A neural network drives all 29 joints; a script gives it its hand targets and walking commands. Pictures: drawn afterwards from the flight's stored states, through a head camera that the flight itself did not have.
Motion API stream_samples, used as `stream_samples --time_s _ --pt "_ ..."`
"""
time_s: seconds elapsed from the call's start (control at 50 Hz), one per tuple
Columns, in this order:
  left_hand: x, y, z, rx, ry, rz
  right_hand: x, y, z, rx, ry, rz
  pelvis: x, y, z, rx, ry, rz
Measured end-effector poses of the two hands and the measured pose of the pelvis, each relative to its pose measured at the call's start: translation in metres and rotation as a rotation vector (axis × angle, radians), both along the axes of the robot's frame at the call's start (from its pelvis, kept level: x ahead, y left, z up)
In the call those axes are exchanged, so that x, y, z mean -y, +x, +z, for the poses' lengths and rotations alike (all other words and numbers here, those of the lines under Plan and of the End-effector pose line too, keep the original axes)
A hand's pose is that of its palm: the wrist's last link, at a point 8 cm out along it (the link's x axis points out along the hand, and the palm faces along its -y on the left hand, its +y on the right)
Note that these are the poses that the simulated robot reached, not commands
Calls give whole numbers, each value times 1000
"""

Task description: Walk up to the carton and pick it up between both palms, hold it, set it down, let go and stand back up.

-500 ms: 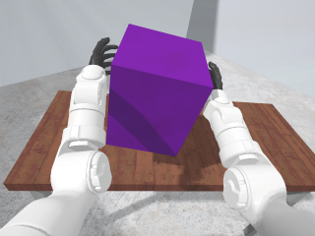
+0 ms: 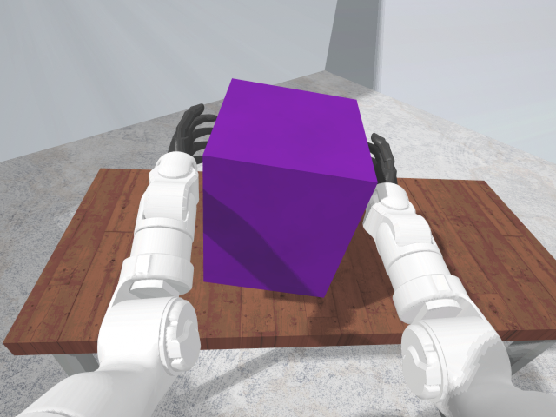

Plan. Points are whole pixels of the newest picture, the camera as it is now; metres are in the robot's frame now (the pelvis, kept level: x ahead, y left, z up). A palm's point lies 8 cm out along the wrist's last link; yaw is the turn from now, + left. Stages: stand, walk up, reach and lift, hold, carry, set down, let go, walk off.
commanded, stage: set down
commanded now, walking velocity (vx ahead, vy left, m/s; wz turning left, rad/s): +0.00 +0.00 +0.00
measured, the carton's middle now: (279, 191) +0.41 -0.02 +0.14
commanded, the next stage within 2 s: none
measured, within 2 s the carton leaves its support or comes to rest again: rests again in 2.00 s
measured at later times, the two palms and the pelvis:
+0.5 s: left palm (173, 176) +0.41 +0.14 +0.17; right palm (365, 207) +0.36 -0.14 +0.15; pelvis -0.01 +0.01 +0.00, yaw +0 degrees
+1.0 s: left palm (182, 192) +0.43 +0.14 +0.12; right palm (358, 215) +0.38 -0.15 +0.12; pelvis +0.01 +0.01 +0.00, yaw -1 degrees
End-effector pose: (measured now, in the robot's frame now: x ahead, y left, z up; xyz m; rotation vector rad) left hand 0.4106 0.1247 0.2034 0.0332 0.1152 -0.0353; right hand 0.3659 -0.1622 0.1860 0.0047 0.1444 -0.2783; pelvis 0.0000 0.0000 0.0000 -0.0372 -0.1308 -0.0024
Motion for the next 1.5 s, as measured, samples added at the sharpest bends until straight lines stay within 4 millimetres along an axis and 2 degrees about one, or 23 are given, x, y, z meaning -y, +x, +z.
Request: stream_samples --time_s 0.12,0.26,0.36,0.48,0.64,0.82,0.92,1.06,1.18,1.36,1.42,1.5 --pt "-1 1 -8 -19 12 -6 -1 -1 -10 -16 8 -3 -1 -2 0 2 4 -3" --pt "-9 -4 -28 -54 -5 -6 -9 -6 -28 -42 20 -7 -3 -4 1 -5 6 -5" --pt "-16 -6 -38 -51 -23 -9 -16 -9 -32 -35 13 -12 -5 -8 1 -16 6 -3" --pt "-18 -2 -35 -42 -13 -28 -19 -10 -31 -27 9 -30 -8 -12 1 -39 5 6" --pt "-8 8 -34 -60 20 -62 -11 -10 -40 -37 39 -64 -12 -12 1 -54 6 -11" --pt "-8 11 -70 -134 23 -52 -10 -3 -62 -69 45 -58 -13 -2 2 -79 11 -23" --pt "-12 15 -83 -138 17 -39 -13 6 -70 -72 37 -45 -10 5 2 -110 10 -17" --pt "-8 28 -77 -100 37 -50 -10 16 -67 -43 6 -47 -3 17 2 -147 6 -3" --pt "0 35 -75 -105 40 -80 -3 14 -72 -44 14 -72 1 22 2 -114 5 -9" --pt "-1 24 -112 -174 41 -90 -4 -1 -107 -98 31 -84 -3 18 2 -126 7 -15" --pt "-5 19 -114 -149 34 -79 -8 -1 -106 -67 23 -75 -5 15 1 -162 5 -14" --pt "-11 15 -107 -110 30 -60 -13 1 -97 -31 -10 -53 -6 10 1 -183 4 -9"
